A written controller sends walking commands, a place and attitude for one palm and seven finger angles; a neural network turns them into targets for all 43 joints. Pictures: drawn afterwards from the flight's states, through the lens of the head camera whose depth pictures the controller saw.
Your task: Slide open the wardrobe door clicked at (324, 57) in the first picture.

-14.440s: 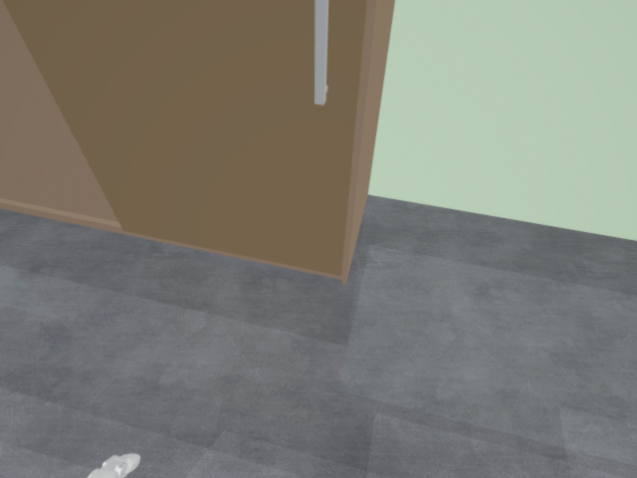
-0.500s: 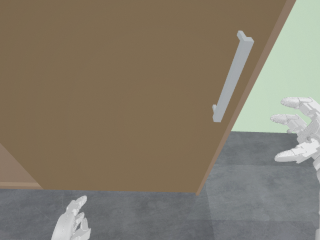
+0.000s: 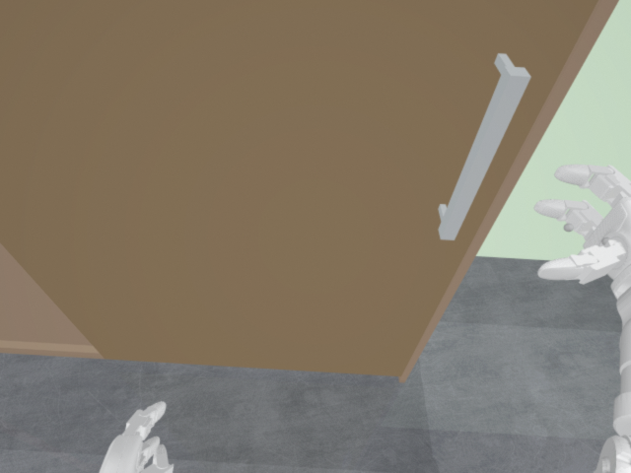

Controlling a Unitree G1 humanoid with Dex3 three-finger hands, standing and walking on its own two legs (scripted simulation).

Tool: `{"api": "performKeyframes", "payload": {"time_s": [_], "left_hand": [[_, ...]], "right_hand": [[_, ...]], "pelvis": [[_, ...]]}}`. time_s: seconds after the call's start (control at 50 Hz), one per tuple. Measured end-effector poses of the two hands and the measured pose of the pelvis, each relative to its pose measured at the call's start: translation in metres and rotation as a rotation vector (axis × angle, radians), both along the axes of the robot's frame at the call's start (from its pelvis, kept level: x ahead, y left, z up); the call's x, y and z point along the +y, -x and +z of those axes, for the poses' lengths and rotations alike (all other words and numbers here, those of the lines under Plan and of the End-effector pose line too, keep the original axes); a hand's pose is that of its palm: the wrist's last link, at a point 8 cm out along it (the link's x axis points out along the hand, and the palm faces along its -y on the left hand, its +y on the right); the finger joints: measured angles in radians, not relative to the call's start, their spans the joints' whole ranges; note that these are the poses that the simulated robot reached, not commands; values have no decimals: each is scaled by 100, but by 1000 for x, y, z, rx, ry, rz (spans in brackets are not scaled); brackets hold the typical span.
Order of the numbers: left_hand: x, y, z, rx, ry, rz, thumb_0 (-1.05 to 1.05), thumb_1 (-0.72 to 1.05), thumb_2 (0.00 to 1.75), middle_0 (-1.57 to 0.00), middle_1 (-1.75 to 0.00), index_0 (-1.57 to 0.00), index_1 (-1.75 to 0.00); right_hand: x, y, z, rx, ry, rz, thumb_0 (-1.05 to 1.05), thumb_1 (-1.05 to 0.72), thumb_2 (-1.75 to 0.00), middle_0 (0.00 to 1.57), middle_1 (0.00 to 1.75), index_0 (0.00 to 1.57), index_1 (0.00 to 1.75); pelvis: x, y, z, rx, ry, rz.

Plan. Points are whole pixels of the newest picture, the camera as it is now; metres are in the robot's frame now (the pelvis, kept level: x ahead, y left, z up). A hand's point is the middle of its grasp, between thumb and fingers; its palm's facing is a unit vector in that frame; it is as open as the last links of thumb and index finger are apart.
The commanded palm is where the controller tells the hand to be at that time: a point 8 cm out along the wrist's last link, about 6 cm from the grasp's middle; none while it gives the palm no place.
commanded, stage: move the hooked fingers beside the handle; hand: right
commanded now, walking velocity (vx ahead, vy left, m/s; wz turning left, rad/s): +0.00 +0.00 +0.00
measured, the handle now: (471, 159) +0.51 -0.16 +0.15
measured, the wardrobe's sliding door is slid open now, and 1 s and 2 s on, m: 0.00 0.00 0.00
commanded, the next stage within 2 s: feel for the door with the fingertips in 1.86 s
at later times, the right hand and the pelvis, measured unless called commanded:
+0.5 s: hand (536, 187) +0.45 -0.23 +0.17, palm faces -0.02 +1.00 -0.01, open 14.0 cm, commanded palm +0.43 -0.28 +0.16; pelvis +0.00 +0.00 +0.00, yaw +0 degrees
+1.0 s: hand (549, 196) +0.44 -0.25 +0.16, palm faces -0.03 +1.00 +0.01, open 14.0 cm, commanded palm +0.42 -0.29 +0.16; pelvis +0.01 -0.01 +0.00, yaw +1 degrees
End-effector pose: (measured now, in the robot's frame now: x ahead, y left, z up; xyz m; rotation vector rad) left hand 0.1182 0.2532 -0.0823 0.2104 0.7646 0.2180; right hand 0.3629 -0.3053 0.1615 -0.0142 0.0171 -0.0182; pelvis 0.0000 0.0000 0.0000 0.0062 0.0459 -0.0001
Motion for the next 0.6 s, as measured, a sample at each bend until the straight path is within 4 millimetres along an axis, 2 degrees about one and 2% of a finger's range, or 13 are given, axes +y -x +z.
{"api": "performKeyframes", "payload": {"time_s": [0.16, 0.34, 0.5, 0.6], "left_hand": [[6, 20, -8, 82, -14, 18, 1, 90, 90, -21, -30, -20, -30], [11, 41, -13, 145, -20, 55, 1, 90, 90, -21, -30, -20, -30], [14, 65, -18, 225, -29, 89, 1, 90, 90, -21, -30, -20, -30], [14, 80, -22, 282, -27, 108, 1, 90, 90, -21, -30, -20, -30]], "right_hand": [[8, -13, 8, -48, -8, 27, -1, 50, -30, 30, 120, 30, 120], [16, -40, -3, 15, -13, 28, -1, 50, -30, 30, 120, 30, 120], [21, -64, 5, -28, -8, 40, -1, 50, -30, 30, 120, 30, 120], [27, -78, 0, 8, -11, 56, -1, 50, -30, 30, 120, 30, 120]], "pelvis": [[0, 0, -1, 8, -3, -5], [-1, 3, -2, 37, -2, 2], [-2, 1, -3, 60, -5, 7], [-5, -1, -4, 84, -4, 11]]}}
